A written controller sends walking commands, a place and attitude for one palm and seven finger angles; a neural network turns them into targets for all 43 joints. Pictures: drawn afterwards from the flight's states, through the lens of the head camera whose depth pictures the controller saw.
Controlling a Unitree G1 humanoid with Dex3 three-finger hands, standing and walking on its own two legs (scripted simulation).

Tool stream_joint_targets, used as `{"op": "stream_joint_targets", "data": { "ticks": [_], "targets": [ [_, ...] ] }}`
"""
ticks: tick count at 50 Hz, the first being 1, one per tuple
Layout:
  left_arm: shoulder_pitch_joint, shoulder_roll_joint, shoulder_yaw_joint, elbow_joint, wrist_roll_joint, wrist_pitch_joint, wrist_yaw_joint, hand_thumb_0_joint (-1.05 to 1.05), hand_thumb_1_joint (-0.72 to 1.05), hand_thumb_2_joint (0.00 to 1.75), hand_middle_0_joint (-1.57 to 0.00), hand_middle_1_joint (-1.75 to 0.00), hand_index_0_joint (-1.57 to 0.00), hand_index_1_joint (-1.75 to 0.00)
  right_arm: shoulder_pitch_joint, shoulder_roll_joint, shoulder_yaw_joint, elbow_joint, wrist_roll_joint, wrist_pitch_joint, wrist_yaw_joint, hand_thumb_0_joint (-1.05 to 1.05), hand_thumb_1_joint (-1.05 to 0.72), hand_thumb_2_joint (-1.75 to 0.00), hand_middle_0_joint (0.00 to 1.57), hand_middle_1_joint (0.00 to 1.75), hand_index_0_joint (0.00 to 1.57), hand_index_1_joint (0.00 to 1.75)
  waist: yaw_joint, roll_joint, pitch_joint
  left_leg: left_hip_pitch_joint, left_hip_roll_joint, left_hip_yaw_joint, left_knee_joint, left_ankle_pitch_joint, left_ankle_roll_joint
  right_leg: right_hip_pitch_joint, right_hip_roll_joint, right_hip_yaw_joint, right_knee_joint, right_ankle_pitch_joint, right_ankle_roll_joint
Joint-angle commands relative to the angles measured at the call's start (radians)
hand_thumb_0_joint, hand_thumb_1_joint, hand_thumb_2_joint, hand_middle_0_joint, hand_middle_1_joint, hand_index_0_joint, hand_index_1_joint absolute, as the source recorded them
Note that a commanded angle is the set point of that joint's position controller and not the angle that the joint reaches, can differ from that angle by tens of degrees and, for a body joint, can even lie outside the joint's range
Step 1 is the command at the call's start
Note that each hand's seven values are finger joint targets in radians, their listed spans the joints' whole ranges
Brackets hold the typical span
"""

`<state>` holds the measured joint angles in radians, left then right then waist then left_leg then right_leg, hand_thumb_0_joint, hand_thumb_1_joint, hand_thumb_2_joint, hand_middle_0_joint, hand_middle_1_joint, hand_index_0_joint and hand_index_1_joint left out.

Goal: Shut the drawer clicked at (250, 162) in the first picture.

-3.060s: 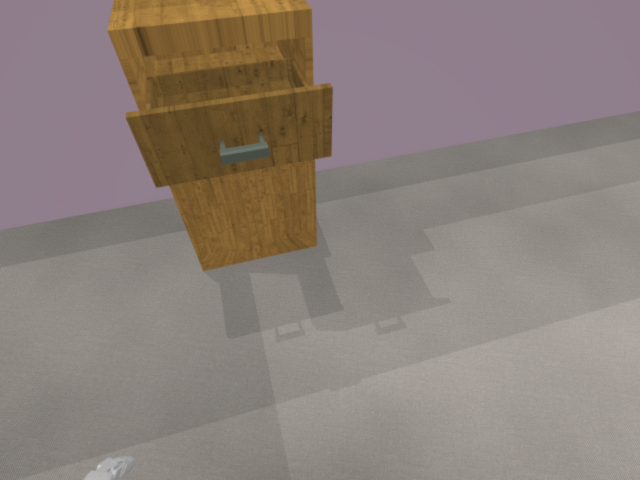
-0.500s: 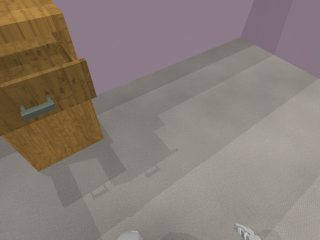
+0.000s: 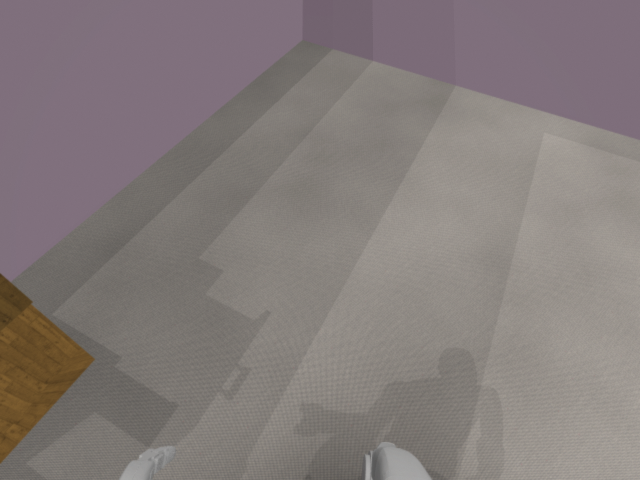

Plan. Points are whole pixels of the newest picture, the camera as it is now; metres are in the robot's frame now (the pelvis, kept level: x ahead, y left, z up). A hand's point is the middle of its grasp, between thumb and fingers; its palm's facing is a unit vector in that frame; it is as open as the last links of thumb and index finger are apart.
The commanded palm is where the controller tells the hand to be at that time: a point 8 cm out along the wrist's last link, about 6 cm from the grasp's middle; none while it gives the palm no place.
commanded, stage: walk to a spot facing it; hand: left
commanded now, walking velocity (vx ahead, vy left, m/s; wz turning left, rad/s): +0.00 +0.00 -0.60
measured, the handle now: out of the picture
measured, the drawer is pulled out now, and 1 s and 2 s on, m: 0.26 0.26 0.26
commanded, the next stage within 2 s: none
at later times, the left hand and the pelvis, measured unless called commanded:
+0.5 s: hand (192, 458) +0.17 +0.18 -0.16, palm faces -0.21 -0.95 -0.25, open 7.4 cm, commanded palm none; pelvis +0.05 +0.00 +0.00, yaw -17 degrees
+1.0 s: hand (228, 399) +0.25 +0.15 -0.16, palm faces -0.57 -0.80 -0.21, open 7.4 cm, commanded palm none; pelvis +0.06 +0.03 +0.00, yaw -36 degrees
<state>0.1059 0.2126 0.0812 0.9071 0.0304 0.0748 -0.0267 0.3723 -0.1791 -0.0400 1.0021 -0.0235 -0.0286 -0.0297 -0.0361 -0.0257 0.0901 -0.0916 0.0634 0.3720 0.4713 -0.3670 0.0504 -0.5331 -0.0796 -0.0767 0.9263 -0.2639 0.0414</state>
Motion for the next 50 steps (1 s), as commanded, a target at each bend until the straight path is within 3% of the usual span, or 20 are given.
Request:
{"op": "stream_joint_targets", "data": {
  "ticks": [1,3,5,6,7,8,9,13,19,22,24,26,27,28,29,30,32,35,45,50],
  "targets": [
    [-0.056,0.025,-0.001,-0.100,-0.005,-0.029,-0.002,0.00,0.90,0.90,-0.20,-0.30,-0.20,-0.30,0.044,-0.169,-0.039,-0.042,-0.008,-0.004,-0.004,0.00,-0.90,-0.90,0.20,0.30,0.20,0.30,-0.010,0.168,-0.043,0.113,0.323,-0.137,-0.055,0.798,0.074,-0.015,0.021,-0.039,-0.135,-0.079,-0.026],
    [-0.021,0.047,0.004,-0.099,-0.003,-0.043,0.003,0.00,0.90,0.90,-0.20,-0.30,-0.20,-0.30,0.045,-0.184,-0.046,-0.050,-0.005,0.002,0.001,0.00,-0.90,-0.90,0.20,0.30,0.20,0.30,0.005,0.157,-0.087,0.112,0.331,-0.120,0.043,0.896,0.053,0.086,0.052,-0.058,-0.215,-0.103,-0.047],
    [0.153,0.099,0.020,-0.057,0.001,-0.071,0.009,0.00,0.90,0.90,-0.20,-0.30,-0.20,-0.30,0.021,-0.199,-0.052,-0.069,0.009,0.004,0.011,0.00,-0.90,-0.90,0.20,0.30,0.20,0.30,0.097,0.093,-0.206,0.009,0.304,-0.073,0.338,0.841,-0.021,0.371,0.048,-0.024,-0.427,0.104,-0.080],
    [0.259,0.211,0.043,-0.031,0.004,-0.087,0.023,0.00,0.90,0.90,-0.20,-0.30,-0.20,-0.30,0.012,-0.148,-0.042,-0.111,0.020,0.009,0.021,0.00,-0.90,-0.90,0.20,0.30,0.20,0.30,0.135,-0.159,-0.301,-0.314,0.170,-0.045,0.620,0.272,-0.092,0.671,-0.187,0.315,-0.447,0.568,-0.183],
    [0.303,0.290,0.061,-0.015,-0.021,-0.082,0.038,0.00,0.90,0.90,-0.20,-0.30,-0.20,-0.30,-0.036,-0.110,-0.032,-0.147,0.020,0.017,0.013,0.00,-0.90,-0.90,0.20,0.30,0.20,0.30,0.138,-0.228,-0.345,-0.495,0.030,-0.169,0.882,-0.282,-0.139,0.724,-0.364,0.541,-0.449,1.040,-0.318],
    [0.278,0.260,0.055,-0.012,-0.031,-0.074,0.052,0.00,0.90,0.90,-0.20,-0.30,-0.20,-0.30,-0.078,-0.118,-0.032,-0.151,0.023,0.025,-0.001,0.00,-0.90,-0.90,0.20,0.30,0.20,0.30,0.128,-0.089,-0.315,-0.508,0.075,-0.317,0.885,-0.249,-0.120,0.690,-0.342,0.416,-0.456,0.941,-0.345],
    [0.222,0.218,0.047,-0.035,-0.028,-0.072,0.056,0.00,0.90,0.90,-0.20,-0.30,-0.20,-0.30,-0.127,-0.098,-0.029,-0.159,0.019,0.031,0.005,0.00,-0.90,-0.90,0.20,0.30,0.20,0.30,0.120,-0.105,-0.244,-0.521,0.094,-0.332,0.848,-0.176,-0.120,0.594,-0.261,0.368,-0.484,0.811,-0.291],
    [0.059,0.164,0.028,-0.073,-0.019,-0.076,0.053,0.00,0.90,0.90,-0.20,-0.30,-0.20,-0.30,-0.094,-0.089,-0.037,-0.122,0.004,0.061,0.001,0.00,-0.90,-0.90,0.20,0.30,0.20,0.30,0.013,-0.052,-0.114,-0.414,0.078,-0.348,0.720,-0.043,-0.143,0.310,-0.156,0.260,-0.557,0.595,-0.218],
    [0.093,0.178,0.040,-0.073,-0.006,-0.067,0.040,0.00,0.90,0.90,-0.20,-0.30,-0.20,-0.30,-0.172,-0.090,-0.038,-0.161,0.006,0.057,0.004,0.00,-0.90,-0.90,0.20,0.30,0.20,0.30,0.037,-0.127,-0.115,-0.367,0.020,-0.339,0.521,-0.021,-0.146,0.260,-0.104,0.336,-0.565,0.381,-0.221],
    [0.109,0.189,0.048,-0.080,-0.002,-0.059,0.037,0.00,0.90,0.90,-0.20,-0.30,-0.20,-0.30,-0.222,-0.085,-0.034,-0.192,0.015,0.044,0.001,0.00,-0.90,-0.90,0.20,0.30,0.20,0.30,0.059,-0.144,-0.149,-0.306,-0.018,-0.330,0.351,-0.057,-0.137,0.299,-0.101,0.395,-0.523,0.433,-0.224],
    [0.097,0.197,0.053,-0.088,-0.005,-0.053,0.036,0.00,0.90,0.90,-0.20,-0.30,-0.20,-0.30,-0.209,-0.093,-0.034,-0.196,0.019,0.038,-0.004,0.00,-0.90,-0.90,0.20,0.30,0.20,0.30,0.051,-0.168,-0.174,-0.248,-0.041,-0.325,0.242,-0.037,-0.129,0.306,-0.089,0.423,-0.492,0.465,-0.210],
    [0.072,0.191,0.050,-0.095,-0.013,-0.044,0.035,0.00,0.90,0.90,-0.20,-0.30,-0.20,-0.30,-0.152,-0.112,-0.036,-0.181,0.022,0.030,-0.011,0.00,-0.90,-0.90,0.20,0.30,0.20,0.30,0.018,-0.157,-0.195,-0.096,-0.050,-0.316,0.030,0.093,-0.118,0.246,-0.052,0.419,-0.432,0.428,-0.154],
    [0.064,0.148,0.042,-0.107,-0.018,-0.041,0.036,0.00,0.90,0.90,-0.20,-0.30,-0.20,-0.30,-0.101,-0.148,-0.042,-0.171,0.020,0.019,-0.014,0.00,-0.90,-0.90,0.20,0.30,0.20,0.30,-0.008,-0.055,-0.226,0.043,0.037,-0.386,-0.100,0.166,-0.096,0.159,0.012,0.364,-0.336,0.300,-0.106],
    [0.087,0.084,0.030,-0.131,-0.029,-0.037,0.026,0.00,0.90,0.90,-0.20,-0.30,-0.20,-0.30,-0.102,-0.255,-0.060,-0.184,0.005,0.011,-0.014,0.00,-0.90,-0.90,0.20,0.30,0.20,0.30,-0.002,0.256,-0.218,0.137,0.318,-0.660,-0.197,0.294,-0.014,-0.053,0.155,0.227,-0.128,-0.141,-0.035],
    [0.100,0.102,0.034,-0.129,-0.011,-0.035,0.024,0.00,0.90,0.90,-0.20,-0.30,-0.20,-0.30,-0.123,-0.296,-0.064,-0.198,0.003,0.021,-0.011,0.00,-0.90,-0.90,0.20,0.30,0.20,0.30,0.007,0.297,-0.166,0.031,0.446,-0.725,-0.191,0.381,0.069,-0.084,0.132,0.158,0.111,-0.340,-0.007],
    [0.125,0.133,0.047,-0.102,-0.002,-0.028,0.020,0.00,0.90,0.90,-0.20,-0.30,-0.20,-0.30,-0.179,-0.238,-0.050,-0.209,-0.004,0.022,-0.011,0.00,-0.90,-0.90,0.20,0.30,0.20,0.30,0.033,0.199,-0.129,-0.057,0.401,-0.644,-0.192,0.365,0.085,-0.068,0.098,0.184,0.228,-0.279,0.003],
    [0.155,0.146,0.059,-0.069,0.001,-0.022,0.007,0.00,0.90,0.90,-0.20,-0.30,-0.20,-0.30,-0.284,-0.177,-0.030,-0.245,0.000,0.012,-0.017,0.00,-0.90,-0.90,0.20,0.30,0.20,0.30,0.077,0.203,-0.080,-0.128,0.294,-0.490,-0.182,0.402,0.050,-0.054,0.073,0.155,0.330,-0.174,0.016],
    [0.145,0.109,0.043,-0.066,-0.005,-0.018,-0.002,0.00,0.90,0.90,-0.20,-0.30,-0.20,-0.30,-0.204,-0.170,-0.032,-0.216,-0.001,0.006,-0.016,0.00,-0.90,-0.90,0.20,0.30,0.20,0.30,0.054,0.177,-0.110,-0.015,0.235,-0.375,-0.144,0.537,0.048,-0.064,0.068,0.117,0.331,-0.121,0.036],
    [0.012,0.065,0.017,-0.096,-0.011,-0.012,-0.008,0.00,0.90,0.90,-0.20,-0.30,-0.20,-0.30,-0.060,-0.201,-0.061,-0.135,-0.001,0.014,-0.005,0.00,-0.90,-0.90,0.20,0.30,0.20,0.30,-0.013,0.207,-0.107,0.065,0.310,-0.274,-0.115,0.578,0.081,0.037,0.020,0.013,-0.024,-0.189,0.032],
    [0.030,0.062,0.013,-0.093,-0.010,-0.031,-0.002,0.00,0.90,0.90,-0.20,-0.30,-0.20,-0.30,-0.067,-0.225,-0.076,-0.112,-0.004,0.018,0.007,0.00,-0.90,-0.90,0.20,0.30,0.20,0.30,0.001,0.243,-0.142,0.039,0.330,-0.212,-0.020,0.604,0.048,0.172,0.051,-0.029,-0.247,-0.147,-0.011]
  ]
}}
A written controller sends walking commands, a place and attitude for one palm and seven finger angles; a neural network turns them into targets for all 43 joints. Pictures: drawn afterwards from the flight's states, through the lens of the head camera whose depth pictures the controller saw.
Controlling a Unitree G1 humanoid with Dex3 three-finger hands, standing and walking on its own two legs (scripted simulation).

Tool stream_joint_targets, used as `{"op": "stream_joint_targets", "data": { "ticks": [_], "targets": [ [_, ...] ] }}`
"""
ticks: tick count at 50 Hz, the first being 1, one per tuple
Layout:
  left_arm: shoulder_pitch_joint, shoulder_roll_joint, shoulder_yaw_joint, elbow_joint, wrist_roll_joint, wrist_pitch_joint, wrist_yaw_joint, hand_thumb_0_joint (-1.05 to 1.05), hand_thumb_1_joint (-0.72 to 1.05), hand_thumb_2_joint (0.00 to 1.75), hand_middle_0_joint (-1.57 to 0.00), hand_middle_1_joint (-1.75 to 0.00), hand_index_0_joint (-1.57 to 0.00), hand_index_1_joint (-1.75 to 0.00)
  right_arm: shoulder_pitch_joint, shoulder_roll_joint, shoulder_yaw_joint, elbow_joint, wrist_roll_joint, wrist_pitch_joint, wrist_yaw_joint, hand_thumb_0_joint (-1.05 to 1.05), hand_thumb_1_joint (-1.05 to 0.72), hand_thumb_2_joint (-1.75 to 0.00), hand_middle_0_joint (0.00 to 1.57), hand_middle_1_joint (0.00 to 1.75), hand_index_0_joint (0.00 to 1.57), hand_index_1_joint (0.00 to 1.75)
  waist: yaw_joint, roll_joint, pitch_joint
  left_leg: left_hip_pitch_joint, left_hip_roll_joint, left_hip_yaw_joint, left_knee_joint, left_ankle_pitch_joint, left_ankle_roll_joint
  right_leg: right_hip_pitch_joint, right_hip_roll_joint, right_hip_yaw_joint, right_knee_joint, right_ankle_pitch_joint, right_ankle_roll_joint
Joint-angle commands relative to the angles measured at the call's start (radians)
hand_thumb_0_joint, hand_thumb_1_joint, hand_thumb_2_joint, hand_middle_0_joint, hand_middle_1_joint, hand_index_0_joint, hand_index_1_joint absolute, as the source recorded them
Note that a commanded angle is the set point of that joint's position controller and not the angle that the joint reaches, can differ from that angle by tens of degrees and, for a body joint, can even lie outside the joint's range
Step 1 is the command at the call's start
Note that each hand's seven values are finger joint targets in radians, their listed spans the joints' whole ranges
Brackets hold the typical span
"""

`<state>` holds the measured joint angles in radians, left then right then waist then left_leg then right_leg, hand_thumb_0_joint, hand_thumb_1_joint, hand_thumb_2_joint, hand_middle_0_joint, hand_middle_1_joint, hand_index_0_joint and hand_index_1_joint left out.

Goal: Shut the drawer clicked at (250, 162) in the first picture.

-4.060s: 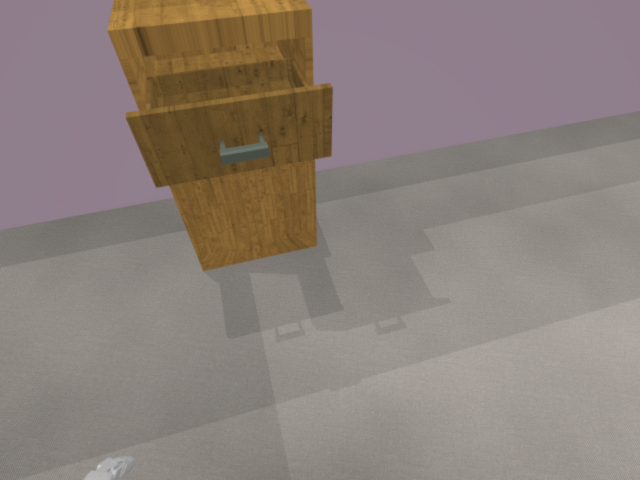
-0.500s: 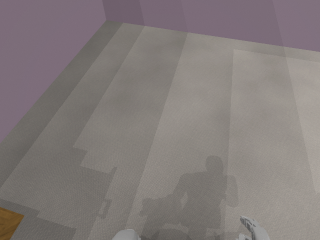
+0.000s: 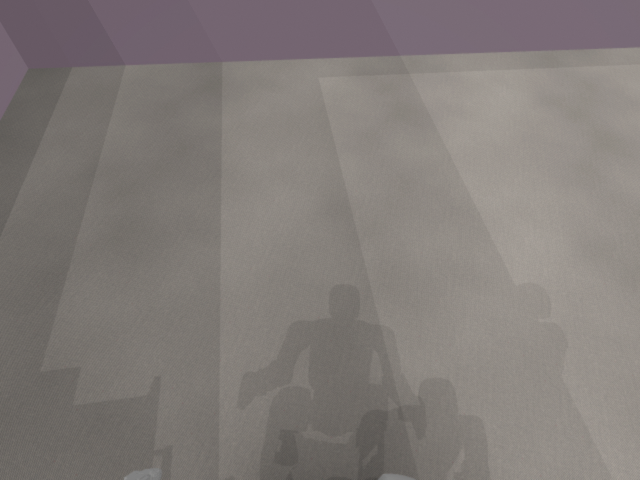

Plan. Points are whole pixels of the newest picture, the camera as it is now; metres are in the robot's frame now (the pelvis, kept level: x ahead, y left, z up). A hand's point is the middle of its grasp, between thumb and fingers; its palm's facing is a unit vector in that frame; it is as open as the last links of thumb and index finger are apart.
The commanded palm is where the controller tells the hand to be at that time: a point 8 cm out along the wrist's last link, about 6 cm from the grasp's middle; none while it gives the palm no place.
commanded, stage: walk to a spot facing it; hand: left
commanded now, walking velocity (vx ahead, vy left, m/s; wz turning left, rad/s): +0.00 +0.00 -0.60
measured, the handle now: out of the picture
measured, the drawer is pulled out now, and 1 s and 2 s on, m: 0.26 0.26 0.26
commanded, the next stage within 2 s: turn to face it in 1.06 s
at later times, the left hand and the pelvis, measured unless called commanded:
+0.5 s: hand out of the picture +0.12 +0.17 -0.16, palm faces -0.18 -0.96 -0.21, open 7.4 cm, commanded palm none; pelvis +0.02 -0.01 +0.00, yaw -16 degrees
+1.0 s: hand (253, 373) +0.29 +0.12 -0.17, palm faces -0.54 -0.82 -0.19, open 7.4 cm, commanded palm none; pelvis +0.11 +0.00 +0.00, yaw -35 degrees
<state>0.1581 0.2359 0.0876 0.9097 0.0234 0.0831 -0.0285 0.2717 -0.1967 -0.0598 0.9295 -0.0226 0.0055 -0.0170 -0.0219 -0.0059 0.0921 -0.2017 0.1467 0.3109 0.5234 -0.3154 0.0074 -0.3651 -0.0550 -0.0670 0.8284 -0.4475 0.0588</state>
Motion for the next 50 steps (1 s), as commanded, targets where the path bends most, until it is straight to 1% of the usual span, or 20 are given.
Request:
{"op": "stream_joint_targets", "data": {
  "ticks": [1,2,3,4,5,6,10,17,21,24,26,27,28,29,30,32,35,37,44,50],
  "targets": [
    [0.011,0.048,0.010,-0.085,-0.003,-0.047,0.002,0.00,0.90,0.90,-0.20,-0.30,-0.20,-0.30,0.025,-0.209,-0.057,-0.038,-0.002,-0.015,-0.005,0.00,-0.90,-0.90,0.20,0.30,0.20,0.30,0.009,0.211,-0.163,0.127,0.235,-0.122,-0.010,0.525,0.059,0.079,0.029,-0.039,-0.259,0.124,-0.039],
    [0.062,0.085,0.016,-0.069,0.001,-0.056,0.007,0.00,0.90,0.90,-0.20,-0.30,-0.20,-0.30,0.031,-0.197,-0.055,-0.039,0.004,-0.013,0.000,0.00,-0.90,-0.90,0.20,0.30,0.20,0.30,0.039,0.122,-0.188,0.045,0.211,-0.083,0.114,0.462,0.009,0.223,0.018,-0.028,-0.394,0.272,-0.055],
    [0.136,0.189,0.035,-0.051,0.010,-0.070,0.020,0.00,0.90,0.90,-0.20,-0.30,-0.20,-0.30,0.032,-0.140,-0.039,-0.063,0.012,-0.007,0.005,0.00,-0.90,-0.90,0.20,0.30,0.20,0.30,0.080,-0.148,-0.218,-0.196,0.124,-0.041,0.319,0.136,-0.057,0.430,-0.178,0.213,-0.474,0.522,-0.123],
    [0.188,0.275,0.052,-0.034,-0.001,-0.070,0.035,0.00,0.90,0.90,-0.20,-0.30,-0.20,-0.30,-0.041,-0.088,-0.017,-0.115,0.006,0.002,0.004,0.00,-0.90,-0.90,0.20,0.30,0.20,0.30,0.104,-0.322,-0.207,-0.411,-0.010,-0.104,0.541,-0.326,-0.101,0.457,-0.355,0.456,-0.444,0.947,-0.226],
    [0.196,0.261,0.050,-0.031,-0.012,-0.067,0.046,0.00,0.90,0.90,-0.20,-0.30,-0.20,-0.30,-0.057,-0.113,-0.022,-0.117,0.012,0.015,-0.009,0.00,-0.90,-0.90,0.20,0.30,0.20,0.30,0.105,-0.215,-0.214,-0.411,0.000,-0.247,0.631,-0.324,-0.086,0.402,-0.363,0.399,-0.431,0.936,-0.283],
    [0.143,0.223,0.046,-0.040,-0.012,-0.070,0.051,0.00,0.90,0.90,-0.20,-0.30,-0.20,-0.30,-0.071,-0.109,-0.021,-0.105,0.012,0.020,-0.009,0.00,-0.90,-0.90,0.20,0.30,0.20,0.30,0.083,-0.198,-0.166,-0.432,0.012,-0.280,0.653,-0.247,-0.085,0.354,-0.294,0.354,-0.454,0.828,-0.263],
    [0.016,0.154,0.021,-0.079,-0.014,-0.078,0.048,0.00,0.90,0.90,-0.20,-0.30,-0.20,-0.30,-0.040,-0.122,-0.028,-0.060,0.002,0.029,-0.004,0.00,-0.90,-0.90,0.20,0.30,0.20,0.30,0.016,-0.132,-0.100,-0.378,0.000,-0.287,0.635,-0.062,-0.115,0.246,-0.173,0.242,-0.455,0.791,-0.210],
    [0.088,0.170,0.030,-0.058,-0.007,-0.089,0.032,0.00,0.90,0.90,-0.20,-0.30,-0.20,-0.30,-0.113,-0.126,-0.029,-0.092,-0.005,0.017,0.009,0.00,-0.90,-0.90,0.20,0.30,0.20,0.30,0.051,-0.131,-0.086,-0.384,-0.032,-0.279,0.498,-0.038,-0.123,0.246,-0.153,0.381,-0.546,0.291,-0.238],
    [0.123,0.183,0.034,-0.049,-0.003,-0.096,0.029,0.00,0.90,0.90,-0.20,-0.30,-0.20,-0.30,-0.184,-0.115,-0.025,-0.127,0.000,-0.003,0.016,0.00,-0.90,-0.90,0.20,0.30,0.20,0.30,0.078,-0.149,-0.076,-0.341,-0.066,-0.276,0.349,-0.084,-0.107,0.239,-0.157,0.461,-0.552,0.208,-0.260],
    [0.107,0.187,0.039,-0.053,0.000,-0.093,0.029,0.00,0.90,0.90,-0.20,-0.30,-0.20,-0.30,-0.164,-0.100,-0.021,-0.135,0.008,-0.020,0.012,0.00,-0.90,-0.90,0.20,0.30,0.20,0.30,0.065,-0.164,-0.079,-0.198,-0.104,-0.271,0.180,-0.123,-0.085,0.173,-0.147,0.494,-0.513,0.243,-0.252],
    [0.061,0.178,0.038,-0.056,-0.006,-0.088,0.026,0.00,0.90,0.90,-0.20,-0.30,-0.20,-0.30,-0.053,-0.102,-0.020,-0.102,0.011,-0.031,0.002,0.00,-0.90,-0.90,0.20,0.30,0.20,0.30,0.005,-0.162,-0.102,0.007,-0.132,-0.240,-0.019,0.001,-0.076,0.076,-0.081,0.454,-0.431,0.238,-0.200],
    [0.049,0.134,0.029,-0.060,-0.010,-0.085,0.024,0.00,0.90,0.90,-0.20,-0.30,-0.20,-0.30,0.024,-0.133,-0.024,-0.075,0.012,-0.038,-0.008,0.00,-0.90,-0.90,0.20,0.30,0.20,0.30,-0.028,-0.072,-0.125,0.188,-0.084,-0.265,-0.134,0.051,-0.066,-0.039,-0.013,0.396,-0.327,0.193,-0.152],
    [0.061,0.061,0.014,-0.078,-0.020,-0.078,0.018,0.00,0.90,0.90,-0.20,-0.30,-0.20,-0.30,0.095,-0.235,-0.040,-0.056,0.000,-0.044,-0.016,0.00,-0.90,-0.90,0.20,0.30,0.20,0.30,-0.057,0.212,-0.167,0.328,0.164,-0.531,-0.252,-0.091,-0.015,-0.217,0.122,0.263,-0.089,-0.005,-0.095],
    [0.063,0.052,0.014,-0.096,-0.012,-0.077,0.013,0.00,0.90,0.90,-0.20,-0.30,-0.20,-0.30,0.120,-0.292,-0.049,-0.064,-0.003,-0.036,-0.015,0.00,-0.90,-0.90,0.20,0.30,0.20,0.30,-0.054,0.328,-0.131,0.265,0.368,-0.728,-0.323,-0.139,0.071,-0.320,0.126,0.124,0.146,-0.177,-0.046],
    [0.047,0.089,0.028,-0.094,0.001,-0.072,0.007,0.00,0.90,0.90,-0.20,-0.30,-0.20,-0.30,0.074,-0.273,-0.041,-0.085,-0.006,-0.028,-0.014,0.00,-0.90,-0.90,0.20,0.30,0.20,0.30,-0.043,0.213,-0.058,0.121,0.383,-0.707,-0.346,-0.183,0.116,-0.302,0.049,0.146,0.262,-0.127,-0.043],
    [0.092,0.101,0.038,-0.039,0.011,-0.059,-0.005,0.00,0.90,0.90,-0.20,-0.30,-0.20,-0.30,-0.051,-0.168,-0.008,-0.105,-0.001,-0.038,-0.019,0.00,-0.90,-0.90,0.20,0.30,0.20,0.30,0.022,0.160,0.006,0.004,0.258,-0.510,-0.343,-0.032,0.051,-0.250,0.015,0.121,0.330,0.016,-0.029],
    [0.135,0.053,0.030,-0.011,0.007,-0.044,-0.007,0.00,0.90,0.90,-0.20,-0.30,-0.20,-0.30,-0.015,-0.134,0.004,-0.083,0.002,-0.048,-0.027,0.00,-0.90,-0.90,0.20,0.30,0.20,0.30,0.038,0.164,-0.024,0.061,0.167,-0.283,-0.258,0.446,0.017,-0.226,0.021,0.090,0.394,0.116,-0.005],
    [0.146,0.039,0.026,-0.005,0.000,-0.038,-0.004,0.00,0.90,0.90,-0.20,-0.30,-0.20,-0.30,0.014,-0.131,0.002,-0.070,0.007,-0.049,-0.030,0.00,-0.90,-0.90,0.20,0.30,0.20,0.30,0.038,0.165,-0.064,0.119,0.159,-0.211,-0.209,0.627,0.027,-0.232,0.021,0.071,0.397,0.129,0.003],
    [0.009,0.011,0.013,-0.045,0.003,-0.025,-0.004,0.00,0.90,0.90,-0.20,-0.30,-0.20,-0.30,0.098,-0.125,-0.015,-0.012,0.003,-0.041,-0.029,0.00,-0.90,-0.90,0.20,0.30,0.20,0.30,0.001,0.159,-0.056,0.221,0.198,-0.156,-0.174,0.697,0.087,-0.279,-0.011,0.014,0.231,0.147,0.016],
    [-0.093,0.003,0.001,-0.080,0.004,-0.046,-0.002,0.00,0.90,0.90,-0.20,-0.30,-0.20,-0.30,0.133,-0.149,-0.037,0.026,-0.004,-0.028,-0.018,0.00,-0.90,-0.90,0.20,0.30,0.20,0.30,-0.032,0.196,-0.070,0.253,0.223,-0.092,-0.078,0.806,0.091,-0.152,0.021,-0.060,-0.056,0.078,-0.028]
  ]
}}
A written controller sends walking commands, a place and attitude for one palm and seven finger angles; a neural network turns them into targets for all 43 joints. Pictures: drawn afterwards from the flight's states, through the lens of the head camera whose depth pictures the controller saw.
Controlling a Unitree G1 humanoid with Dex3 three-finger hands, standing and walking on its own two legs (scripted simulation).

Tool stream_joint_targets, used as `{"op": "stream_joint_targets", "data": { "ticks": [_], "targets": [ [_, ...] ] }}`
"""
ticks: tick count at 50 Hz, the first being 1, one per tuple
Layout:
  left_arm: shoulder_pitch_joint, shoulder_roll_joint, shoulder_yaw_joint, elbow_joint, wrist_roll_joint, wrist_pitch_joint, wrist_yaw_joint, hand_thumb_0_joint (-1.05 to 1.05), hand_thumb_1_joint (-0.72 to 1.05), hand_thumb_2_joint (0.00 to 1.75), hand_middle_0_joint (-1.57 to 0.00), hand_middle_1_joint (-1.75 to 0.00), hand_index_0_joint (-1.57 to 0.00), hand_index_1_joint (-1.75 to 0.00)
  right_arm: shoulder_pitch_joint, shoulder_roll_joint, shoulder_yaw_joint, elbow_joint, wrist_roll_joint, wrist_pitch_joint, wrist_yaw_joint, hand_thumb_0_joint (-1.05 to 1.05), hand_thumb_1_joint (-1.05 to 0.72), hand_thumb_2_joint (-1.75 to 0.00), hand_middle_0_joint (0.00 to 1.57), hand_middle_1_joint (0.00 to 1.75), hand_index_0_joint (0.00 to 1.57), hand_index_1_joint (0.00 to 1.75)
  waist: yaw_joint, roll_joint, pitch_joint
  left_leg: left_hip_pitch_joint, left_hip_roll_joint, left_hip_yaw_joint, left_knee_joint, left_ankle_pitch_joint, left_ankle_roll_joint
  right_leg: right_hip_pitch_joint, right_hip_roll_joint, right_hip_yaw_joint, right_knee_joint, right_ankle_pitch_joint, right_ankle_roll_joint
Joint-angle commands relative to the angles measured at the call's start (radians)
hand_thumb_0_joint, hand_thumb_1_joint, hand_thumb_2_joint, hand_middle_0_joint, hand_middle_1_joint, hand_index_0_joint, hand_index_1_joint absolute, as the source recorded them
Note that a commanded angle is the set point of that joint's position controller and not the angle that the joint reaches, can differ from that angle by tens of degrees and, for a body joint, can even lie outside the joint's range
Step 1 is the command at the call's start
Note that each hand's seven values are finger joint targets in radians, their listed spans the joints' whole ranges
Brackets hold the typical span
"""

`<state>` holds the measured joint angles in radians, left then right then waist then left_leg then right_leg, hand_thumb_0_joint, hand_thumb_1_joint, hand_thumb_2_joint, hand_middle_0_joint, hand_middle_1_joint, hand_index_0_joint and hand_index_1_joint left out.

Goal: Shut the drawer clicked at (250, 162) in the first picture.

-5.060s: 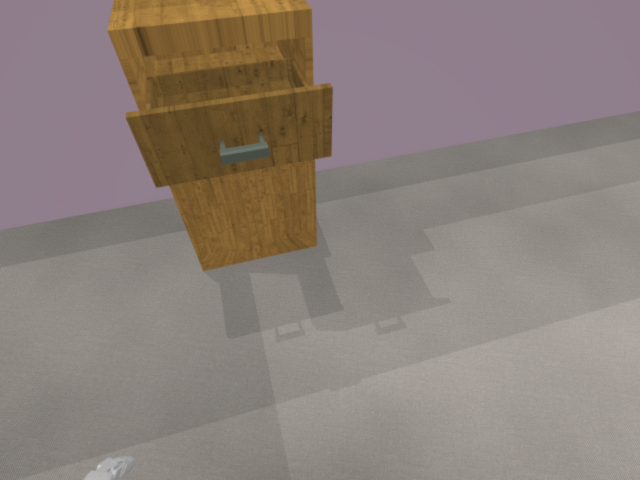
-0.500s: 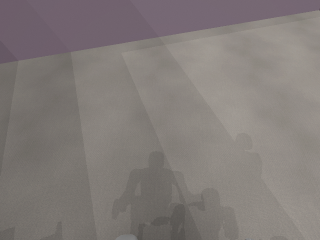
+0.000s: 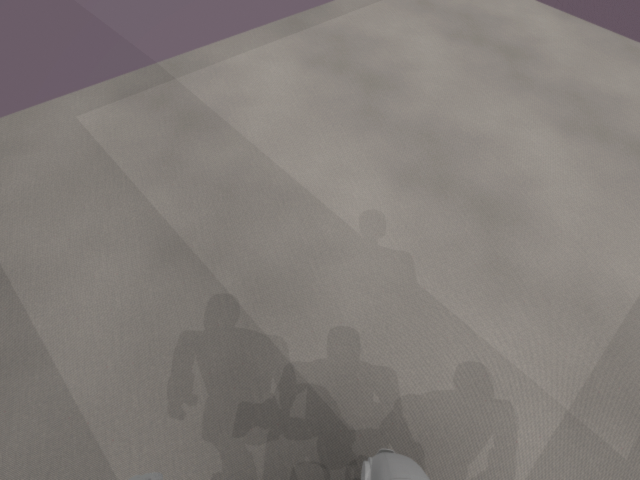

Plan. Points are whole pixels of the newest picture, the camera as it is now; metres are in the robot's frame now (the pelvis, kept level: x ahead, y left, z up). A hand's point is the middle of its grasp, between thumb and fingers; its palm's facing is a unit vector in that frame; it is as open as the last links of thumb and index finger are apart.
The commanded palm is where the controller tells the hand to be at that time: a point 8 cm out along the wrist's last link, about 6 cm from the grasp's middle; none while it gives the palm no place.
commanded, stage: walk to a spot facing it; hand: left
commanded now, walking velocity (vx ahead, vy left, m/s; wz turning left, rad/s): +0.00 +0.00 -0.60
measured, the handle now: out of the picture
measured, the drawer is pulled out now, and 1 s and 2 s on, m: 0.26 0.26 0.26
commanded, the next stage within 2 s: turn to face it in 0.06 s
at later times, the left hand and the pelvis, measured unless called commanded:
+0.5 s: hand (215, 458) +0.16 +0.15 -0.16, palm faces +0.00 -0.98 -0.17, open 7.4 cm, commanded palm none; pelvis +0.05 -0.01 -0.01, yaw -1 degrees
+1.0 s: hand out of the picture +0.07 +0.23 -0.16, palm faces +0.28 -0.92 -0.26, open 7.4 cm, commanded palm none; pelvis +0.04 +0.00 +0.01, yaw +14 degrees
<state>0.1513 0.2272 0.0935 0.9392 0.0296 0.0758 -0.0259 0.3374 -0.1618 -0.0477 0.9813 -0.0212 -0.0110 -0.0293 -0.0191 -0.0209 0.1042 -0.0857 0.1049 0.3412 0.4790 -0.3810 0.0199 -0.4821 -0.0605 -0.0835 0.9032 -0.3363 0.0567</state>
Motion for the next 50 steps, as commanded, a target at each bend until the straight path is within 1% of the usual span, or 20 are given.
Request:
{"op": "stream_joint_targets", "data": {
  "ticks": [1,2,4,5,6,7,8,9,13,17,21,25,26,27,28,29,30,33,37,50],
  "targets": [
    [-0.065,0.021,-0.005,-0.108,-0.002,-0.044,-0.002,0.00,0.90,0.90,-0.20,-0.30,-0.20,-0.30,0.052,-0.195,-0.054,-0.028,-0.004,-0.010,-0.003,0.00,-0.90,-0.90,0.20,0.30,0.20,0.30,-0.019,0.226,-0.092,0.127,0.281,-0.109,0.005,0.914,0.071,0.014,0.035,-0.046,-0.170,-0.042,-0.040],
    [-0.038,0.038,-0.002,-0.103,-0.001,-0.049,0.001,0.00,0.90,0.90,-0.20,-0.30,-0.20,-0.30,0.053,-0.199,-0.055,-0.031,-0.001,-0.010,0.001,0.00,-0.90,-0.90,0.20,0.30,0.20,0.30,-0.003,0.201,-0.114,0.108,0.278,-0.101,0.068,0.971,0.056,0.088,0.054,-0.057,-0.229,-0.022,-0.053],
    [0.155,0.107,0.016,-0.055,0.004,-0.076,0.009,0.00,0.90,0.90,-0.20,-0.30,-0.20,-0.30,0.016,-0.209,-0.058,-0.057,0.015,-0.010,0.010,0.00,-0.90,-0.90,0.20,0.30,0.20,0.30,0.106,0.082,-0.234,-0.057,0.247,-0.052,0.379,0.842,-0.021,0.429,0.011,0.013,-0.449,0.280,-0.094],
    [0.250,0.228,0.037,-0.028,0.003,-0.091,0.025,0.00,0.90,0.90,-0.20,-0.30,-0.20,-0.30,-0.007,-0.141,-0.039,-0.104,0.023,-0.004,0.019,0.00,-0.90,-0.90,0.20,0.30,0.20,0.30,0.140,-0.221,-0.296,-0.407,0.069,-0.044,0.650,0.014,-0.095,0.690,-0.264,0.403,-0.451,0.808,-0.215],
    [0.272,0.280,0.051,-0.011,-0.025,-0.081,0.040,0.00,0.90,0.90,-0.20,-0.30,-0.20,-0.30,-0.055,-0.128,-0.036,-0.133,0.023,0.007,0.005,0.00,-0.90,-0.90,0.20,0.30,0.20,0.30,0.134,-0.235,-0.339,-0.509,-0.002,-0.198,0.835,-0.301,-0.108,0.698,-0.377,0.490,-0.430,1.114,-0.325],
    [0.227,0.238,0.045,-0.024,-0.030,-0.072,0.052,0.00,0.90,0.90,-0.20,-0.30,-0.20,-0.30,-0.081,-0.135,-0.035,-0.133,0.022,0.016,-0.004,0.00,-0.90,-0.90,0.20,0.30,0.20,0.30,0.117,-0.102,-0.275,-0.520,0.042,-0.300,0.855,-0.228,-0.097,0.629,-0.355,0.407,-0.440,1.024,-0.336],
    [0.163,0.204,0.035,-0.050,-0.025,-0.074,0.057,0.00,0.90,0.90,-0.20,-0.30,-0.20,-0.30,-0.086,-0.111,-0.028,-0.121,0.017,0.019,0.001,0.00,-0.90,-0.90,0.20,0.30,0.20,0.30,0.095,-0.141,-0.239,-0.532,0.055,-0.318,0.834,-0.149,-0.096,0.560,-0.288,0.362,-0.464,0.879,-0.294],
    [0.097,0.166,0.018,-0.060,-0.025,-0.074,0.058,0.00,0.90,0.90,-0.20,-0.30,-0.20,-0.30,-0.081,-0.121,-0.029,-0.094,0.012,0.028,0.002,0.00,-0.90,-0.90,0.20,0.30,0.20,0.30,0.061,-0.089,-0.197,-0.492,0.054,-0.324,0.828,-0.092,-0.095,0.469,-0.252,0.312,-0.494,0.771,-0.269],
    [-0.013,0.097,-0.017,-0.071,-0.009,-0.093,0.061,0.00,0.90,0.90,-0.20,-0.30,-0.20,-0.30,0.056,-0.079,-0.018,-0.006,0.003,0.055,0.004,0.00,-0.90,-0.90,0.20,0.30,0.20,0.30,-0.038,-0.063,-0.142,-0.350,0.018,-0.331,0.712,0.024,-0.090,0.221,-0.171,0.128,-0.567,0.573,-0.213],
    [0.004,0.076,-0.029,-0.043,-0.007,-0.096,0.053,0.00,0.90,0.90,-0.20,-0.30,-0.20,-0.30,0.022,-0.061,-0.010,0.002,0.010,0.049,0.012,0.00,-0.90,-0.90,0.20,0.30,0.20,0.30,-0.016,-0.121,-0.094,-0.297,-0.011,-0.301,0.487,0.040,-0.084,0.202,-0.156,0.078,-0.605,0.382,-0.203],
    [0.057,0.103,-0.011,-0.028,-0.003,-0.086,0.060,0.00,0.90,0.90,-0.20,-0.30,-0.20,-0.30,-0.086,-0.071,-0.015,-0.036,0.012,0.041,0.018,0.00,-0.90,-0.90,0.20,0.30,0.20,0.30,0.037,-0.147,-0.062,-0.334,-0.024,-0.268,0.375,-0.041,-0.088,0.287,-0.232,0.107,-0.558,0.488,-0.240],
    [0.055,0.117,0.003,-0.028,-0.006,-0.077,0.066,0.00,0.90,0.90,-0.20,-0.30,-0.20,-0.30,-0.069,-0.063,-0.021,-0.042,0.011,0.039,0.025,0.00,-0.90,-0.90,0.20,0.30,0.20,0.30,0.023,-0.121,-0.072,-0.235,-0.031,-0.235,0.203,0.038,-0.078,0.267,-0.258,0.070,-0.477,0.454,-0.199],
    [0.048,0.112,0.006,-0.032,-0.010,-0.073,0.066,0.00,0.90,0.90,-0.20,-0.30,-0.20,-0.30,-0.037,-0.072,-0.024,-0.037,0.008,0.036,0.026,0.00,-0.90,-0.90,0.20,0.30,0.20,0.30,0.006,-0.087,-0.088,-0.178,-0.030,-0.236,0.111,0.116,-0.070,0.249,-0.246,0.038,-0.425,0.401,-0.166],
    [0.051,0.087,0.005,-0.036,-0.015,-0.066,0.065,0.00,0.90,0.90,-0.20,-0.30,-0.20,-0.30,0.013,-0.107,-0.031,-0.032,0.007,0.030,0.029,0.00,-0.90,-0.90,0.20,0.30,0.20,0.30,-0.015,0.046,-0.115,-0.089,0.019,-0.316,-0.013,0.270,-0.045,0.187,-0.204,-0.013,-0.296,0.280,-0.110],
    [0.076,0.026,0.000,-0.063,-0.024,-0.059,0.061,0.00,0.90,0.90,-0.20,-0.30,-0.20,-0.30,0.061,-0.198,-0.050,-0.038,-0.003,0.019,0.027,0.00,-0.90,-0.90,0.20,0.30,0.20,0.30,-0.025,0.338,-0.129,-0.039,0.239,-0.643,-0.113,0.577,0.064,0.023,-0.057,-0.086,-0.078,-0.067,-0.020],
    [0.019,0.021,-0.009,-0.094,-0.016,-0.053,0.064,0.00,0.90,0.90,-0.20,-0.30,-0.20,-0.30,0.079,-0.235,-0.059,-0.036,-0.007,0.025,0.019,0.00,-0.90,-0.90,0.20,0.30,0.20,0.30,-0.042,0.351,-0.110,-0.069,0.346,-0.755,-0.177,0.706,0.174,-0.044,-0.004,-0.015,0.134,-0.326,-0.002],
    [0.004,0.036,-0.001,-0.084,-0.009,-0.046,0.063,0.00,0.90,0.90,-0.20,-0.30,-0.20,-0.30,0.054,-0.219,-0.057,-0.032,-0.009,0.025,0.011,0.00,-0.90,-0.90,0.20,0.30,0.20,0.30,-0.031,0.250,-0.114,-0.106,0.310,-0.699,-0.190,0.540,0.179,-0.047,-0.028,0.062,0.232,-0.248,-0.016],
    [0.009,0.050,0.011,-0.055,-0.005,-0.046,0.046,0.00,0.90,0.90,-0.20,-0.30,-0.20,-0.30,-0.056,-0.176,-0.043,-0.074,-0.003,0.013,0.001,0.00,-0.90,-0.90,0.20,0.30,0.20,0.30,0.004,0.163,-0.118,-0.100,0.187,-0.599,-0.190,0.400,0.109,-0.108,-0.036,0.102,0.297,-0.053,0.000],
    [0.043,0.054,0.014,-0.032,-0.008,-0.044,0.043,0.00,0.90,0.90,-0.20,-0.30,-0.20,-0.30,-0.042,-0.193,-0.052,-0.079,0.007,0.003,-0.001,0.00,-0.90,-0.90,0.20,0.30,0.20,0.30,0.003,0.106,-0.185,-0.007,0.130,-0.557,-0.184,0.440,0.093,-0.109,-0.025,0.102,0.264,0.018,0.028],
    [-0.021,0.076,0.007,-0.085,-0.017,-0.038,0.054,0.00,0.90,0.90,-0.20,-0.30,-0.20,-0.30,-0.052,-0.241,-0.080,-0.094,-0.003,0.029,0.014,0.00,-0.90,-0.90,0.20,0.30,0.20,0.30,-0.023,0.167,-0.150,-0.097,0.105,-0.765,-0.196,0.219,0.151,-0.002,0.019,0.114,-0.020,-0.088,0.030]
  ]
}}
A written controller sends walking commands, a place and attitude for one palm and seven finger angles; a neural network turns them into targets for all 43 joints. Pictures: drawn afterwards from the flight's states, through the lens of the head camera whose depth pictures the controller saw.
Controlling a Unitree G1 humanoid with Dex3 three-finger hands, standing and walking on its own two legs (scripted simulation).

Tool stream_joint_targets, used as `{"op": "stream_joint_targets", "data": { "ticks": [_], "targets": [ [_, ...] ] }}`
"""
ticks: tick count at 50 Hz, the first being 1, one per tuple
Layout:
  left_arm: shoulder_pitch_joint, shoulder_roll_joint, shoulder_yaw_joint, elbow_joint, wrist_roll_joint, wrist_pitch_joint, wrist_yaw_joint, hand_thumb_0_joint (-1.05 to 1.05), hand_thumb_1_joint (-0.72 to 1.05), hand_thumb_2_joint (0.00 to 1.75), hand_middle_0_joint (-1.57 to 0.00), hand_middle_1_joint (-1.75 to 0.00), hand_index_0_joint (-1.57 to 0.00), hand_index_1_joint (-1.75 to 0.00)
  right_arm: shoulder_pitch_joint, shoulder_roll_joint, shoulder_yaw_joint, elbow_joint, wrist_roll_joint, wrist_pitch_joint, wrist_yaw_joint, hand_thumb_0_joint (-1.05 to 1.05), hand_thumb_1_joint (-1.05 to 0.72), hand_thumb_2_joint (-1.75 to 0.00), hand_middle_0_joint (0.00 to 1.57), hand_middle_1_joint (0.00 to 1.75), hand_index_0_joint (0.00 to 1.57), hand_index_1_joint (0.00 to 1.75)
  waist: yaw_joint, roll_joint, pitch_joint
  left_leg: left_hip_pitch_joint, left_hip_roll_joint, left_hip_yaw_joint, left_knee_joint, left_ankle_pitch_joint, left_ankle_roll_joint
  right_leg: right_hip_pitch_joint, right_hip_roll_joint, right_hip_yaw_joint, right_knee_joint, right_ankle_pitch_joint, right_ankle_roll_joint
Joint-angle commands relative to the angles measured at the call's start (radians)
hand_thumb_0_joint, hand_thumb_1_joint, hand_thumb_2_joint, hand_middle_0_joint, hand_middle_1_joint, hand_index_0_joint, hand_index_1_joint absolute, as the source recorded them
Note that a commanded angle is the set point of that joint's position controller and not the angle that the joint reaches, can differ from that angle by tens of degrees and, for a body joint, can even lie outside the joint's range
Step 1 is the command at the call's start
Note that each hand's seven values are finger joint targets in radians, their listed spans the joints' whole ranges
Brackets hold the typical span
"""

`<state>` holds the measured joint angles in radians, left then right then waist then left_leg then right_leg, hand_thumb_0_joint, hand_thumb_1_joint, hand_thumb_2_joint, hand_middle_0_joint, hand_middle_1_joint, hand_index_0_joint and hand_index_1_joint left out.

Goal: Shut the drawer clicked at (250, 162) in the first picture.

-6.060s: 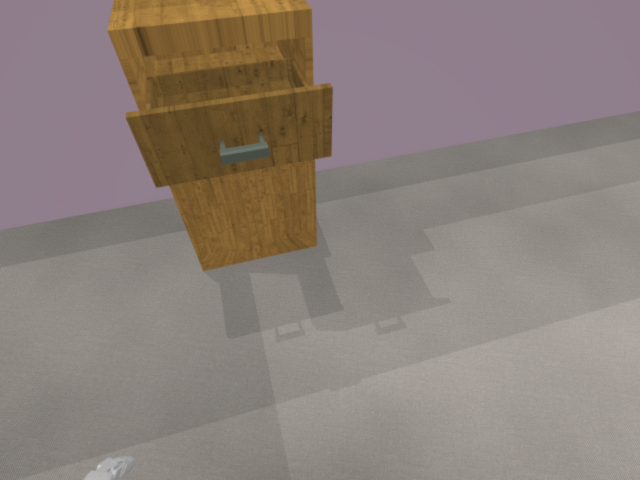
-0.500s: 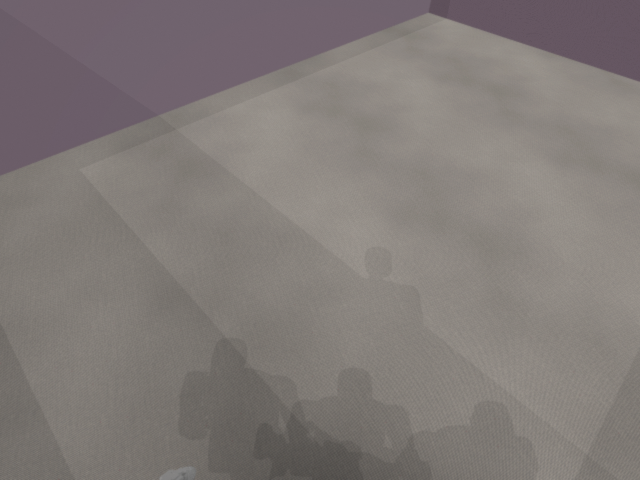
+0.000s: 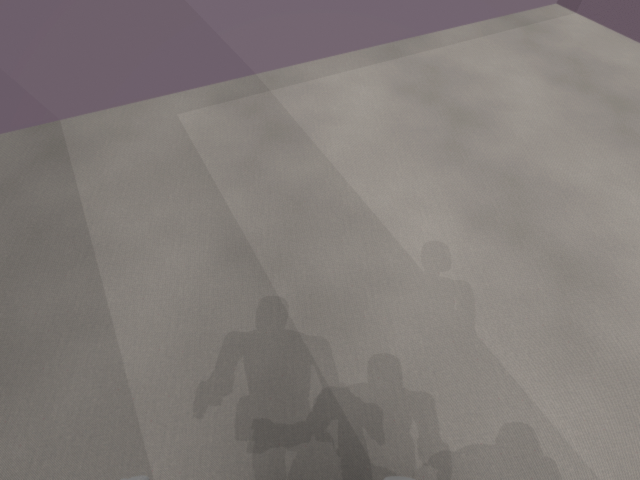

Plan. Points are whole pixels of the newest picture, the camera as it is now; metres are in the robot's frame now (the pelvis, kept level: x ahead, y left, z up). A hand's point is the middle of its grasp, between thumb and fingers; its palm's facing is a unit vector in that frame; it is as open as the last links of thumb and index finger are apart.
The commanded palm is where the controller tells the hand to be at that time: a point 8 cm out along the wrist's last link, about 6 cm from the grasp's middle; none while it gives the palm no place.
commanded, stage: turn to face it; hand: left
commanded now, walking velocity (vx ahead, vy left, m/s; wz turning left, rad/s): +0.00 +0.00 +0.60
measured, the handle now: out of the picture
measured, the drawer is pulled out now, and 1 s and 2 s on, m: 0.26 0.26 0.26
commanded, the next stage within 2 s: none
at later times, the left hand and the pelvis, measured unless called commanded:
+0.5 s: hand out of the picture -0.04 +0.14 -0.15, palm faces +0.35 -0.89 -0.29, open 7.4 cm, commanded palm none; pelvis -0.03 -0.06 +0.00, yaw +20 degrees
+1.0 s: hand out of the picture -0.10 +0.22 -0.16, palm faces +0.61 -0.75 -0.26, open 7.4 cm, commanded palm none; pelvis -0.05 -0.02 +0.00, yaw +37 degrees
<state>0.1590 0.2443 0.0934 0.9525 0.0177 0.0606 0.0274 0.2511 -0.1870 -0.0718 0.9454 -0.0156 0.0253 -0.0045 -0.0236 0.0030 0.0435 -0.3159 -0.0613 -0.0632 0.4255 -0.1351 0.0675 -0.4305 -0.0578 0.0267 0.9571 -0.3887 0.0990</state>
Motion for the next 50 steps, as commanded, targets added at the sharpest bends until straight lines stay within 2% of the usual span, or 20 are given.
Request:
{"op": "stream_joint_targets", "data": {
  "ticks": [1,4,6,7,8,9,10,12,15,19,27,29,31,32,33,34,35,37,40,50],
  "targets": [
    [-0.020,0.056,0.007,-0.102,-0.007,-0.023,0.001,0.00,0.90,0.90,-0.20,-0.30,-0.20,-0.30,0.023,-0.223,-0.058,-0.064,-0.009,-0.004,-0.009,0.00,-0.90,-0.90,0.20,0.30,0.20,0.30,-0.014,0.153,-0.092,0.108,0.265,-0.373,-0.143,-0.048,0.101,-0.021,0.025,0.003,-0.106,-0.038,-0.018],
    [0.040,0.055,0.005,-0.104,-0.012,-0.027,0.005,0.00,0.90,0.90,-0.20,-0.30,-0.20,-0.30,-0.021,-0.233,-0.064,-0.087,-0.012,0.004,-0.004,0.00,-0.90,-0.90,0.20,0.30,0.20,0.30,0.011,0.175,-0.107,0.026,0.234,-0.399,-0.129,-0.050,0.086,0.125,0.058,-0.007,-0.264,-0.030,-0.039],
    [0.127,0.072,0.012,-0.086,-0.014,-0.033,0.007,0.00,0.90,0.90,-0.20,-0.30,-0.20,-0.30,-0.063,-0.222,-0.067,-0.106,-0.008,0.010,0.001,0.00,-0.90,-0.90,0.20,0.30,0.20,0.30,0.053,0.156,-0.117,-0.091,0.176,-0.370,-0.103,-0.122,0.032,0.314,0.064,-0.030,-0.479,0.073,-0.057],
    [0.171,0.121,0.020,-0.085,-0.007,-0.043,0.012,0.00,0.90,0.90,-0.20,-0.30,-0.20,-0.30,-0.077,-0.189,-0.064,-0.115,0.001,0.013,0.006,0.00,-0.90,-0.90,0.20,0.30,0.20,0.30,0.077,0.047,-0.123,-0.206,0.114,-0.299,0.016,-0.198,-0.020,0.442,-0.022,0.039,-0.645,0.091,-0.080],
    [0.150,0.216,0.037,-0.108,0.013,-0.053,0.020,0.00,0.90,0.90,-0.20,-0.30,-0.20,-0.30,-0.034,-0.104,-0.055,-0.130,0.010,0.014,0.005,0.00,-0.90,-0.90,0.20,0.30,0.20,0.30,0.068,-0.274,-0.113,-0.391,-0.020,-0.084,0.317,-0.362,-0.110,0.507,-0.327,0.365,-0.795,-0.100,-0.176],
    [0.079,0.228,0.023,-0.137,0.004,-0.045,0.021,0.00,0.90,0.90,-0.20,-0.30,-0.20,-0.30,-0.060,-0.157,-0.062,-0.140,-0.009,0.011,0.005,0.00,-0.90,-0.90,0.20,0.30,0.20,0.30,0.057,-0.271,-0.056,-0.373,-0.009,-0.026,0.526,-0.426,-0.120,0.294,-0.446,0.419,-0.806,-0.085,-0.234],
    [-0.017,0.189,0.011,-0.166,0.002,-0.046,0.020,0.00,0.90,0.90,-0.20,-0.30,-0.20,-0.30,-0.042,-0.169,-0.065,-0.135,-0.014,0.017,0.014,0.00,-0.90,-0.90,0.20,0.30,0.20,0.30,0.005,-0.173,-0.017,-0.311,0.026,-0.045,0.650,-0.358,-0.110,0.165,-0.398,0.301,-0.797,-0.057,-0.240],
    [-0.078,0.128,-0.001,-0.174,-0.005,-0.061,0.015,0.00,0.90,0.90,-0.20,-0.30,-0.20,-0.30,-0.003,-0.158,-0.065,-0.087,-0.013,0.034,0.025,0.00,-0.90,-0.90,0.20,0.30,0.20,0.30,-0.036,-0.185,0.027,-0.290,0.056,-0.010,0.757,-0.259,-0.123,0.127,-0.272,0.164,-0.758,0.078,-0.175],
    [0.013,0.097,-0.017,-0.145,-0.004,-0.079,0.008,0.00,0.90,0.90,-0.20,-0.30,-0.20,-0.30,-0.012,-0.138,-0.052,-0.076,-0.008,0.033,0.034,0.00,-0.90,-0.90,0.20,0.30,0.20,0.30,-0.009,-0.151,0.020,-0.315,0.073,0.044,0.790,-0.188,-0.151,0.257,-0.223,-0.005,-0.654,0.410,-0.177],
    [0.118,0.123,-0.012,-0.114,0.001,-0.076,0.009,0.00,0.90,0.90,-0.20,-0.30,-0.20,-0.30,-0.092,-0.138,-0.042,-0.092,-0.006,0.040,0.033,0.00,-0.90,-0.90,0.20,0.30,0.20,0.30,0.041,-0.165,-0.004,-0.312,0.096,0.069,0.729,-0.215,-0.169,0.352,-0.257,-0.031,-0.625,0.504,-0.195],
    [0.157,0.166,0.006,-0.091,0.015,-0.063,0.007,0.00,0.90,0.90,-0.20,-0.30,-0.20,-0.30,-0.202,-0.120,-0.016,-0.121,0.005,0.025,0.035,0.00,-0.90,-0.90,0.20,0.30,0.20,0.30,0.080,-0.230,-0.036,-0.165,0.107,0.148,0.406,-0.318,-0.146,0.385,-0.321,-0.090,-0.560,0.608,-0.226],
    [0.151,0.186,0.015,-0.088,0.014,-0.056,0.005,0.00,0.90,0.90,-0.20,-0.30,-0.20,-0.30,-0.182,-0.118,-0.011,-0.121,0.008,0.016,0.033,0.00,-0.90,-0.90,0.20,0.30,0.20,0.30,0.078,-0.255,-0.065,-0.091,0.093,0.176,0.301,-0.301,-0.130,0.385,-0.326,-0.119,-0.515,0.632,-0.214],
    [0.138,0.187,0.019,-0.083,0.006,-0.053,0.001,0.00,0.90,0.90,-0.20,-0.30,-0.20,-0.30,-0.118,-0.141,-0.015,-0.109,0.005,0.006,0.029,0.00,-0.90,-0.90,0.20,0.30,0.20,0.30,0.041,-0.214,-0.112,0.040,0.079,0.192,0.097,-0.149,-0.116,0.366,-0.302,-0.180,-0.408,0.610,-0.161],
    [0.137,0.173,0.016,-0.082,-0.002,-0.049,-0.001,0.00,0.90,0.90,-0.20,-0.30,-0.20,-0.30,-0.057,-0.182,-0.027,-0.093,0.002,-0.002,0.030,0.00,-0.90,-0.90,0.20,0.30,0.20,0.30,0.006,-0.107,-0.153,0.211,0.106,0.145,-0.035,0.006,-0.099,0.263,-0.279,-0.205,-0.253,0.529,-0.115],
    [0.126,0.118,0.011,-0.120,-0.010,-0.045,-0.009,0.00,0.90,0.90,-0.20,-0.30,-0.20,-0.30,0.020,-0.302,-0.058,-0.086,-0.003,-0.014,0.021,0.00,-0.90,-0.90,0.20,0.30,0.20,0.30,-0.044,0.197,-0.201,0.415,0.350,-0.172,-0.061,0.341,0.002,-0.021,-0.145,-0.239,-0.021,0.056,-0.029],
    [0.068,0.079,-0.009,-0.158,-0.004,-0.037,-0.007,0.00,0.90,0.90,-0.20,-0.30,-0.20,-0.30,0.084,-0.363,-0.072,-0.063,0.008,-0.008,0.012,0.00,-0.90,-0.90,0.20,0.30,0.20,0.30,-0.069,0.301,-0.209,0.436,0.493,-0.314,-0.033,0.717,0.117,-0.179,-0.077,-0.146,0.130,-0.298,0.002],
    [0.044,0.107,-0.004,-0.162,0.001,-0.029,-0.003,0.00,0.90,0.90,-0.20,-0.30,-0.20,-0.30,0.084,-0.345,-0.066,-0.055,0.004,-0.003,0.010,0.00,-0.90,-0.90,0.20,0.30,0.20,0.30,-0.062,0.185,-0.189,0.374,0.497,-0.230,-0.011,0.627,0.156,-0.169,-0.097,-0.083,0.209,-0.256,-0.015],
    [0.014,0.098,0.003,-0.130,0.002,-0.026,-0.007,0.00,0.90,0.90,-0.20,-0.30,-0.20,-0.30,-0.022,-0.275,-0.050,-0.077,-0.001,-0.011,-0.007,0.00,-0.90,-0.90,0.20,0.30,0.20,0.30,-0.026,0.196,-0.114,0.266,0.375,-0.186,-0.036,0.490,0.107,-0.184,-0.094,-0.041,0.245,-0.114,-0.006],
    [0.060,0.102,0.007,-0.103,0.002,-0.025,-0.017,0.00,0.90,0.90,-0.20,-0.30,-0.20,-0.30,-0.105,-0.243,-0.034,-0.110,0.000,-0.016,-0.006,0.00,-0.90,-0.90,0.20,0.30,0.20,0.30,0.018,0.151,-0.074,0.183,0.282,-0.117,-0.066,0.384,0.064,-0.125,-0.067,-0.041,0.218,-0.003,0.002],
    [-0.036,0.079,-0.004,-0.165,-0.006,-0.029,-0.007,0.00,0.90,0.90,-0.20,-0.30,-0.20,-0.30,-0.050,-0.246,-0.049,-0.108,-0.009,-0.004,-0.001,0.00,-0.90,-0.90,0.20,0.30,0.20,0.30,-0.009,0.152,-0.072,0.147,0.270,-0.284,-0.071,0.213,0.106,-0.029,-0.001,-0.025,-0.096,-0.039,-0.001]
  ]
}}
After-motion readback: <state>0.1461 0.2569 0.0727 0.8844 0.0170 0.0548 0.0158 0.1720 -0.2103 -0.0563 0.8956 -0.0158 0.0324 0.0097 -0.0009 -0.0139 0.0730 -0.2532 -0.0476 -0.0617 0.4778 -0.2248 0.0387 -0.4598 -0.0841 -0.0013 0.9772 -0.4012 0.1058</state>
